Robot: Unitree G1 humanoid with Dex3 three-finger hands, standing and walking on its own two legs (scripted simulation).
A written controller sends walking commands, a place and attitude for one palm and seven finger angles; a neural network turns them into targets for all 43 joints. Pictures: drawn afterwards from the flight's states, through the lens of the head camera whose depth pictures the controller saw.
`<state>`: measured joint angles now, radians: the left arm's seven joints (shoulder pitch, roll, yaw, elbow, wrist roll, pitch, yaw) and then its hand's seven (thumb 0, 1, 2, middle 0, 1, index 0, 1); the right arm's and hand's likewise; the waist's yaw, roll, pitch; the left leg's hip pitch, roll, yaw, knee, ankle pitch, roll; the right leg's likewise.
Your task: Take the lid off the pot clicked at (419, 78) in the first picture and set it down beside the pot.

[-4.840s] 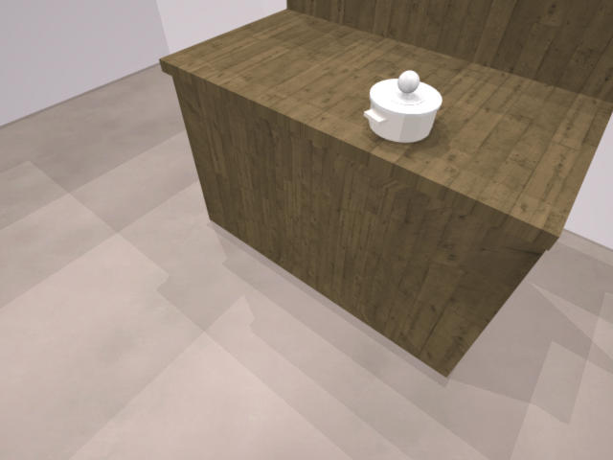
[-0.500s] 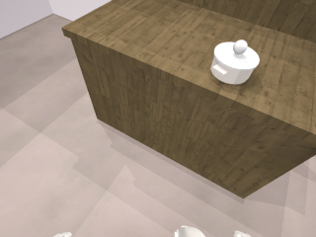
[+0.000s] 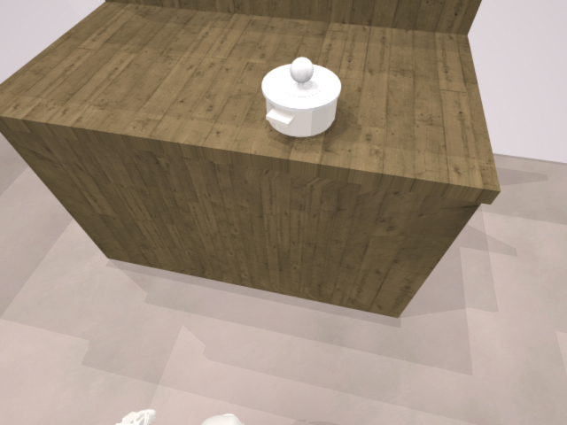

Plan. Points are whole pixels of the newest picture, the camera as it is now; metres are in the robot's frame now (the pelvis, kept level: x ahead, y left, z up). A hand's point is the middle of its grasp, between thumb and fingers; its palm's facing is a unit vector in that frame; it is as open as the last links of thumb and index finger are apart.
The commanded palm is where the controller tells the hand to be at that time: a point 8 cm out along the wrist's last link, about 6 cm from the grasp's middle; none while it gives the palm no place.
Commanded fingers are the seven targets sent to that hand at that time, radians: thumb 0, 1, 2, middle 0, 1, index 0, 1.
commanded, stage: turn to face it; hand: left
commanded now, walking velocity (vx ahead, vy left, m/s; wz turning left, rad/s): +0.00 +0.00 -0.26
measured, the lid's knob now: (301, 70) +0.74 +0.00 +0.09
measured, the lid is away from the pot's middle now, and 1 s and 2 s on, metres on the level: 0.00 0.00 0.00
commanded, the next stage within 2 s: take the last steps up to it in 0.12 s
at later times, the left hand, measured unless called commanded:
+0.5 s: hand out of the picture +0.10 +0.15 -0.16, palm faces -0.07 -0.98 -0.21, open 7.4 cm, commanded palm none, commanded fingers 0.00 0.90 0.90 -0.20 -0.30 -0.20 -0.30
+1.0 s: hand (215, 353) +0.25 +0.14 -0.17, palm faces -0.11 -0.97 -0.20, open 7.4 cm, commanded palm none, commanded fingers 0.00 0.90 0.90 -0.20 -0.30 -0.20 -0.30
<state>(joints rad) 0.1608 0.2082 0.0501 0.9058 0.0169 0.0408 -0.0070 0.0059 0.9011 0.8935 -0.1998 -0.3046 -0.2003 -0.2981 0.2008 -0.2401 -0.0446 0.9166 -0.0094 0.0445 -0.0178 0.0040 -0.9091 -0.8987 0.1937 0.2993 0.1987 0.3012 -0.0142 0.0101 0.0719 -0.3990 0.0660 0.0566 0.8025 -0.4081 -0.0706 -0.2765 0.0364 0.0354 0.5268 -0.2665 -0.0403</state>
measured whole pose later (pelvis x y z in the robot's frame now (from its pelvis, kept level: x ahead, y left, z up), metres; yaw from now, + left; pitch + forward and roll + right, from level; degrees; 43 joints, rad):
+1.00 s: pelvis +0.19 -0.04 +0.00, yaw -9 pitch +0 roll +1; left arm 0.25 0.17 0.05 1.04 0.02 -0.01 0.01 0.01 0.92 0.89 -0.19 -0.30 -0.19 -0.30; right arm 0.27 -0.16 -0.02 1.04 -0.02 -0.03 -0.02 0.00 -0.93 -0.90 0.20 0.30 0.20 0.30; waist 0.00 -0.02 0.04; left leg -0.21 0.02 0.14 0.45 -0.24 0.02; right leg -0.43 -0.07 -0.06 0.85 -0.37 0.00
